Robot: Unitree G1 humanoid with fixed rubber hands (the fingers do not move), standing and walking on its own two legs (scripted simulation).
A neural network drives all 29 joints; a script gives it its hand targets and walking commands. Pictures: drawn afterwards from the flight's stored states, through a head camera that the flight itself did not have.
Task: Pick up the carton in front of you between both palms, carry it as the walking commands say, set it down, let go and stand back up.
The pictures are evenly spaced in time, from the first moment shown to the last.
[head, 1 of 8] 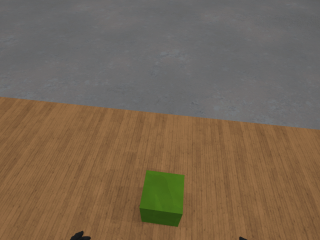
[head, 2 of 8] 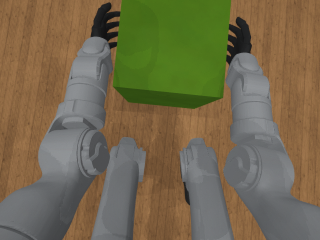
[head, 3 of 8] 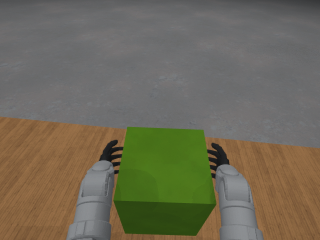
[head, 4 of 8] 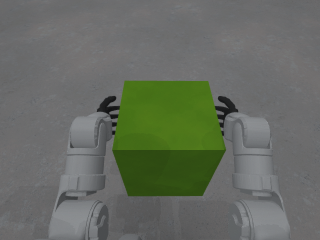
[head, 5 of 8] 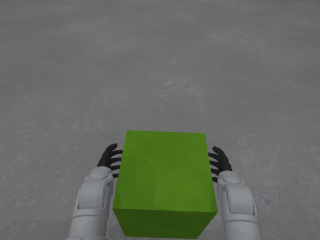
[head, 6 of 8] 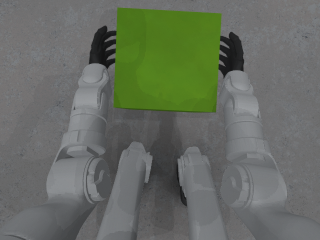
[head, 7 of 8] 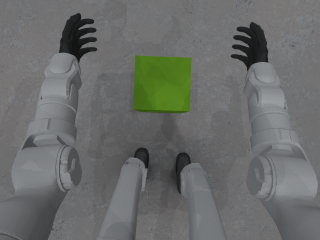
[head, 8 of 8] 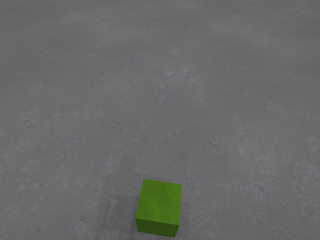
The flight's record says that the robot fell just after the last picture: no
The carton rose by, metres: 0.67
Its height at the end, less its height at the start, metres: -0.13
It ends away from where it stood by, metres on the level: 2.90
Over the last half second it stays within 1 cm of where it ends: yes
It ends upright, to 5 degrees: yes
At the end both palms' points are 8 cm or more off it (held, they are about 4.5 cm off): yes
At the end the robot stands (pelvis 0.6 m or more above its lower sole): yes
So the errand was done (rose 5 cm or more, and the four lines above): yes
